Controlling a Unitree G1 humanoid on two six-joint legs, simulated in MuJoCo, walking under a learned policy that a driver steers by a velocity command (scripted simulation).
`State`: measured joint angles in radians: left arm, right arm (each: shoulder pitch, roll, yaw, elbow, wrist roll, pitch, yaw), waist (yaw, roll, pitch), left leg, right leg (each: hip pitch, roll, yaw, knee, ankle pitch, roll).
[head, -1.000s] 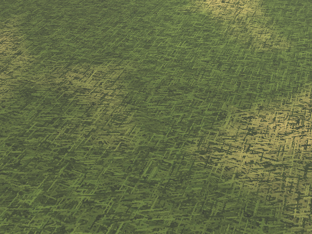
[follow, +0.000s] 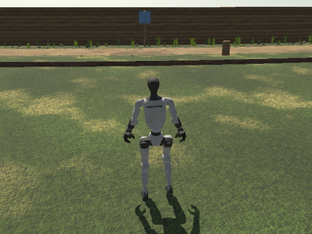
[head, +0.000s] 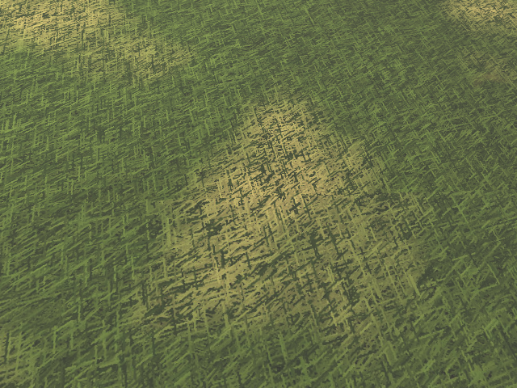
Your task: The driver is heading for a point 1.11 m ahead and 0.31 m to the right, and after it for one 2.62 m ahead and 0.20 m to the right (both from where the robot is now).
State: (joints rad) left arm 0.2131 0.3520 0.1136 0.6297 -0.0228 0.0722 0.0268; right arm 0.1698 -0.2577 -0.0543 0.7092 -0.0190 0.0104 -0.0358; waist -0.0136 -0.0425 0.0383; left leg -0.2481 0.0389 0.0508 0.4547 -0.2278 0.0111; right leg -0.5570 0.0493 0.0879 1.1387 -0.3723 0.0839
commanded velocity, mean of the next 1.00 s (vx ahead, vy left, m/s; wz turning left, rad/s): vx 0.24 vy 0.00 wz -0.40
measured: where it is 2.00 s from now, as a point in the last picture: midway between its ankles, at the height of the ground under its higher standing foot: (364, 280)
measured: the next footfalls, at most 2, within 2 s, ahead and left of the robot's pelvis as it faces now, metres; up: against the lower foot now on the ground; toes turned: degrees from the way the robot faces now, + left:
right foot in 0.22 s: +0.02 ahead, -0.15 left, +0.00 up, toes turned -9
left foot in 0.70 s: +0.18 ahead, +0.04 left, +0.00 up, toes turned -22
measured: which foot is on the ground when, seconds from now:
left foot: down 0.00-0.22, up 0.24-0.68, down 0.70-1.00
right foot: up 0.00-0.20, down 0.22-0.70, up 0.72-1.00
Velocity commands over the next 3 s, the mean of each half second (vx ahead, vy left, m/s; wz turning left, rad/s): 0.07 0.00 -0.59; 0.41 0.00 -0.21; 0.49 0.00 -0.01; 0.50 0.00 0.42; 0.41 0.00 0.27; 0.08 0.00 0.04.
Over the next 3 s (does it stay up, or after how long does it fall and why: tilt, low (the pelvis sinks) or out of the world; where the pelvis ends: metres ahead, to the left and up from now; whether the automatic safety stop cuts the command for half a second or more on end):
stays up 1.02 -0.31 0.00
